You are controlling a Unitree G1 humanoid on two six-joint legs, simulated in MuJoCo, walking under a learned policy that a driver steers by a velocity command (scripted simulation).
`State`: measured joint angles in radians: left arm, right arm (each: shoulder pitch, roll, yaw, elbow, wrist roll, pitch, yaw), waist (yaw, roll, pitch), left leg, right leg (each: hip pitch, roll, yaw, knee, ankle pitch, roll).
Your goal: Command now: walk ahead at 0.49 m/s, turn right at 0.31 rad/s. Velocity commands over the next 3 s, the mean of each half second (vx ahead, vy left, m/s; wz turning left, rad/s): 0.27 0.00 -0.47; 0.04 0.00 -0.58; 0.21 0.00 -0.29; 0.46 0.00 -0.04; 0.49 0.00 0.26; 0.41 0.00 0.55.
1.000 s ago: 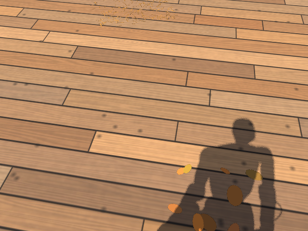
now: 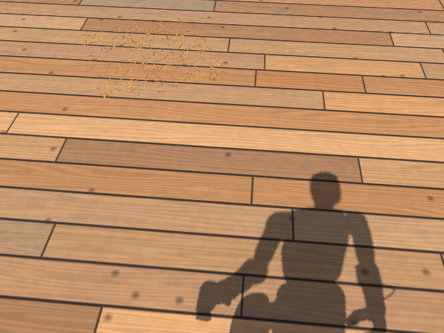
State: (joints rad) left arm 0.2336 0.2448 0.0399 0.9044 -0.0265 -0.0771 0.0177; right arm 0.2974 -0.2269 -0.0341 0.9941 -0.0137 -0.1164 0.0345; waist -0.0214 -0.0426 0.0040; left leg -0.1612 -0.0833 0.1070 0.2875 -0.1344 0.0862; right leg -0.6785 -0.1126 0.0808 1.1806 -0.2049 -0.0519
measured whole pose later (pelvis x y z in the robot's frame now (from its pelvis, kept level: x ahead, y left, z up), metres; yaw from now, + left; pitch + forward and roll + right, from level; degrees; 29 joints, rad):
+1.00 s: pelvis +0.27 -0.03 +0.00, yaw -33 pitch +2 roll -1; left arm 0.22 0.33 0.10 0.63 -0.02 0.06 0.03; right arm 0.18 -0.25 -0.06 0.73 -0.02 -0.01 -0.04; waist -0.01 -0.05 0.01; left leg -0.28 0.03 0.02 0.46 -0.22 0.02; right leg -0.60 0.09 0.11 1.19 -0.38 0.07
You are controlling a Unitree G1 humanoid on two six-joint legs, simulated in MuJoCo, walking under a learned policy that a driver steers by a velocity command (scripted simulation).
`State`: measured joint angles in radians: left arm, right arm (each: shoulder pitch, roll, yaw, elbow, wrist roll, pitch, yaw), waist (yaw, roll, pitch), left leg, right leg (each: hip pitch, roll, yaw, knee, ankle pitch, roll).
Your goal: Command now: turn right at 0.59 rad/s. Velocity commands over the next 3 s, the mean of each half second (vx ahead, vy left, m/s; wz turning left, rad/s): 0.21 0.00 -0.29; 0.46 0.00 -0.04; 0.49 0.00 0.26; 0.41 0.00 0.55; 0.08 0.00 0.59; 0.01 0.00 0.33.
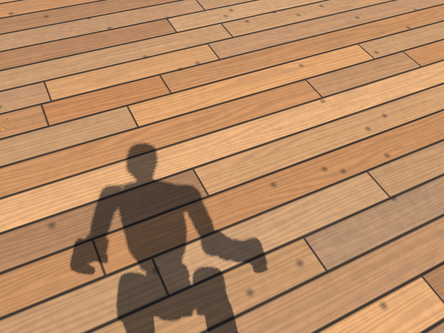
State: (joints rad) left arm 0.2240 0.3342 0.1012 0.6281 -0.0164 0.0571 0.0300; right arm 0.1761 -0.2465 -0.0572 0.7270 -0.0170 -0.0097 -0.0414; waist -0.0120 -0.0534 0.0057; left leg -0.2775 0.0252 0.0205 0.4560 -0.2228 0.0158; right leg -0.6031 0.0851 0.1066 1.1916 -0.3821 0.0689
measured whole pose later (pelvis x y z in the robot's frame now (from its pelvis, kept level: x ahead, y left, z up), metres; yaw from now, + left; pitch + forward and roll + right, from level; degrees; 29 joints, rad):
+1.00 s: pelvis +0.32 -0.02 +0.00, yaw -7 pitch +1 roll +1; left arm 0.22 0.29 0.05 0.72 -0.01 -0.06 0.01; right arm 0.32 -0.26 -0.05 0.81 0.00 -0.10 0.03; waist -0.04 -0.05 0.02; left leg -0.18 -0.07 0.06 0.31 -0.16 0.08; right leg -0.64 -0.12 0.05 1.07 -0.20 -0.01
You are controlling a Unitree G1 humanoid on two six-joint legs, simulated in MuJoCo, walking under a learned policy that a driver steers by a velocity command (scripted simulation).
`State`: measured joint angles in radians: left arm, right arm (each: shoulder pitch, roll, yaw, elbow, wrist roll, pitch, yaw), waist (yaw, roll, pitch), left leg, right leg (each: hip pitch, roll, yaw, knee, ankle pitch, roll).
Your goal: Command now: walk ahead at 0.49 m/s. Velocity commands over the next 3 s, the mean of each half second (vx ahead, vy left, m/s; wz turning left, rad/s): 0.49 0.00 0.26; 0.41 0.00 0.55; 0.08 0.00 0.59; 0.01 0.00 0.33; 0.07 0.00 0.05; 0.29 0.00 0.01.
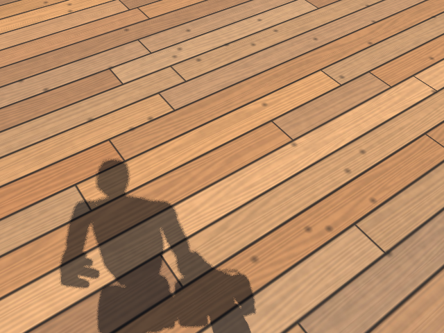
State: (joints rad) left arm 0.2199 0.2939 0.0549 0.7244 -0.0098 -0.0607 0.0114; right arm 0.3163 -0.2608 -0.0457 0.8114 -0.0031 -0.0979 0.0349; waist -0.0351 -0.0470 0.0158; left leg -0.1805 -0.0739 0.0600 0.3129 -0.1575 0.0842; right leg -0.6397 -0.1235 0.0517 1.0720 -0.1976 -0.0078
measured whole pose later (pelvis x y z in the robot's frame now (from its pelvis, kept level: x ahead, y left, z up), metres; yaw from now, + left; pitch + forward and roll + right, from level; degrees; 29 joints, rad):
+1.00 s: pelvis +0.49 +0.07 -0.01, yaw +28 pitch +2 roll -1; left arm 0.11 0.32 0.06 0.74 0.01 -0.07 0.02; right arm 0.21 -0.30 -0.07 0.65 0.00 -0.02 0.02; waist -0.01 -0.02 0.09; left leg -0.37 -0.09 -0.01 0.48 -0.14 0.10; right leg -0.55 -0.06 0.04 1.19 -0.42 0.05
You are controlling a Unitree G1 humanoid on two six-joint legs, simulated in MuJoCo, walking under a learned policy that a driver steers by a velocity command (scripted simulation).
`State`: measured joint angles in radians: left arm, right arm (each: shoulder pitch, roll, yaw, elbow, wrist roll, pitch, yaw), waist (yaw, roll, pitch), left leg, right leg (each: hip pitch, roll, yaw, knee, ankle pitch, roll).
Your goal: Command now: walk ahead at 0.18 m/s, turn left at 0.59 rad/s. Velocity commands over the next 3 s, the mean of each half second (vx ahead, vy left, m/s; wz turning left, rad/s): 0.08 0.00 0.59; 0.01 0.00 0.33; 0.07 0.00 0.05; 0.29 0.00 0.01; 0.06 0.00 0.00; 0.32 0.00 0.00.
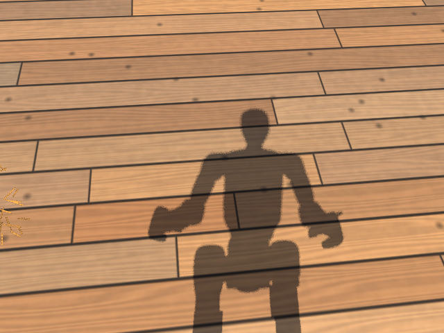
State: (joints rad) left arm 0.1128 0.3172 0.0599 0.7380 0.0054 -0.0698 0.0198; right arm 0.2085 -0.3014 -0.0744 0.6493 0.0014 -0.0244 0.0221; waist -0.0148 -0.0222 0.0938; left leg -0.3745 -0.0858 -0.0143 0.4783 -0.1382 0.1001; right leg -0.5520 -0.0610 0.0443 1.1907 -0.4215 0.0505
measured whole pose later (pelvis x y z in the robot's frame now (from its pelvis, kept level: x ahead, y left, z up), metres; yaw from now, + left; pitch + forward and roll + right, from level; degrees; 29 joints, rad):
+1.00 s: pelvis +0.09 +0.01 +0.01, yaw +27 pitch +0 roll -1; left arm 0.17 0.31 0.07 0.80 0.00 0.03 0.02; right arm 0.14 -0.23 -0.03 0.67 -0.02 0.01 -0.01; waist 0.01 -0.04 0.03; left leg -0.24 -0.04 -0.02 0.46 -0.23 0.05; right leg -0.36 -0.06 0.01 0.79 -0.41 0.09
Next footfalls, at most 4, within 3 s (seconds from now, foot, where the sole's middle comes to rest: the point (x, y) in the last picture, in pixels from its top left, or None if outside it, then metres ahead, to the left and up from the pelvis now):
0.34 right None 0.22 -0.13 -0.77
0.74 left None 0.09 0.11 -0.77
1.08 right None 0.18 -0.11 -0.77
2.06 left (140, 305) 0.48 0.23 -0.77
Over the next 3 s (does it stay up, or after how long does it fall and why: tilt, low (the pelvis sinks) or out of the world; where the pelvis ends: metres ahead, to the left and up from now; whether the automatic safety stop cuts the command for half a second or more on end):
stays up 0.53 0.16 0.01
